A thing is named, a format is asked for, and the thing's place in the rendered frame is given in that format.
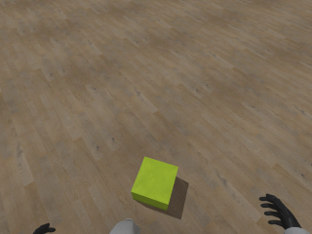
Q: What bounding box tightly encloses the carton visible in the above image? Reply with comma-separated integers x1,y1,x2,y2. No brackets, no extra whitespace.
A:
131,157,178,211

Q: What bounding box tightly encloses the robot left hand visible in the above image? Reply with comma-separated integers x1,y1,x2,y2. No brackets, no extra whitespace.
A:
33,223,56,234

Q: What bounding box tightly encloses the left robot thigh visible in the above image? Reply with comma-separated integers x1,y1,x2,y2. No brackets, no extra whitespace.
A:
109,220,140,234

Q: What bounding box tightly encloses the robot right hand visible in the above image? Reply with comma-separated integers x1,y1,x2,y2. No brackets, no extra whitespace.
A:
259,193,301,230

